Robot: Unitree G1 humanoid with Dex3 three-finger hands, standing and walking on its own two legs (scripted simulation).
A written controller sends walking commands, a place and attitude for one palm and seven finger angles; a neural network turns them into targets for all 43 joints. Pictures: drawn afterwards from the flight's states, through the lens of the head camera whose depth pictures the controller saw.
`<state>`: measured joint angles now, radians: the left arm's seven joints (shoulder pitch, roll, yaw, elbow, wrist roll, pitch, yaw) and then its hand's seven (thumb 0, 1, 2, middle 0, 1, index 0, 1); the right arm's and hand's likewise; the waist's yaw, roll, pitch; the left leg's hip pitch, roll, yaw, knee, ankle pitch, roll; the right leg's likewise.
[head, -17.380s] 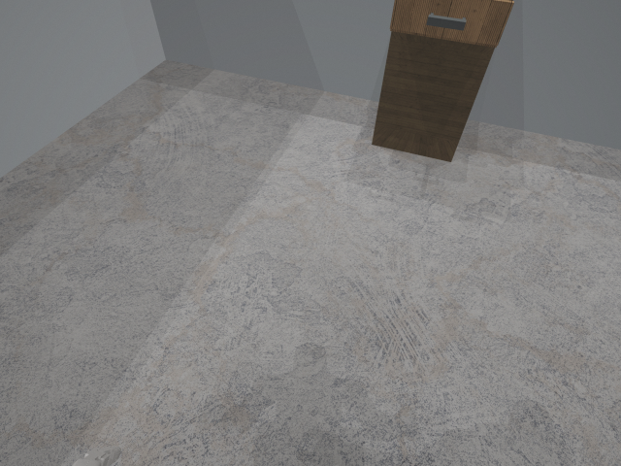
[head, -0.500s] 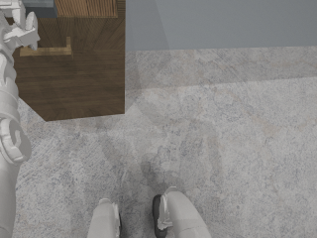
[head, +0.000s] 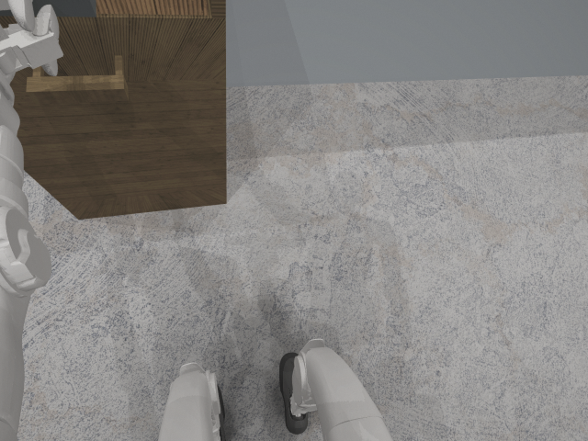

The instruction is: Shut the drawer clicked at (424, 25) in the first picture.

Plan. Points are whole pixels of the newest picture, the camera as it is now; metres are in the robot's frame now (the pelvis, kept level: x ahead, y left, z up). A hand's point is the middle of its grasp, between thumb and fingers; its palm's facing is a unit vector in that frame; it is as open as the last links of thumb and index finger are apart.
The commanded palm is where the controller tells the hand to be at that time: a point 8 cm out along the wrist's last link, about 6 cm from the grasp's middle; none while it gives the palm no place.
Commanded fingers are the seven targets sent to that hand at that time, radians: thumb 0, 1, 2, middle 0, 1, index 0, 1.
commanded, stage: pull the fist back off the drawer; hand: left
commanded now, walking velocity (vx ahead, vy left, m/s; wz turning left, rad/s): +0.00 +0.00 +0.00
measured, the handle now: out of the picture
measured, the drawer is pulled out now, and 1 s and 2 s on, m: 0.00 0.00 0.00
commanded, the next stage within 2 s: draw the hand back to the body in 0.40 s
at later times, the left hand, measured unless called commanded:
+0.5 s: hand (57, 45) +0.57 +0.19 +0.09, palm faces +0.07 -1.00 -0.01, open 3.2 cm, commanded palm +0.53 +0.22 +0.10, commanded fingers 0.00 0.90 0.90 -1.40 -1.60 -1.40 -1.60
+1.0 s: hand out of the picture +0.42 +0.21 +0.16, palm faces +0.07 -1.00 -0.03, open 3.3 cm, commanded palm +0.38 +0.25 +0.17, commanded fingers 0.00 0.90 0.90 -1.40 -1.60 -1.40 -1.60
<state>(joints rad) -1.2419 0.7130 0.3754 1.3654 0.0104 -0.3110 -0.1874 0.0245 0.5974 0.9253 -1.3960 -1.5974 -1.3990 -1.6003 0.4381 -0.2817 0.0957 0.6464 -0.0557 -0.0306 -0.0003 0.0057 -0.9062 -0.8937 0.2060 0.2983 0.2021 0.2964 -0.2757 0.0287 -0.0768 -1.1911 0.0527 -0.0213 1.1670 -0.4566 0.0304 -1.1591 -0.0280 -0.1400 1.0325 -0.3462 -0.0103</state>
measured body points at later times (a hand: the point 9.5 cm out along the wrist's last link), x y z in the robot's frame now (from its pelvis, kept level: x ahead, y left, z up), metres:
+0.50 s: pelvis +0.05 +0.00 +0.03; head +0.19 +0.02 +0.46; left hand +0.56 +0.24 +0.10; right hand +0.04 -0.26 -0.08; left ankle +0.04 +0.10 -0.64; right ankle +0.07 -0.13 -0.64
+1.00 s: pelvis +0.07 -0.01 +0.07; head +0.11 -0.01 +0.52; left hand +0.41 +0.26 +0.17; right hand +0.21 -0.26 -0.03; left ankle +0.04 +0.10 -0.64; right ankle +0.07 -0.13 -0.64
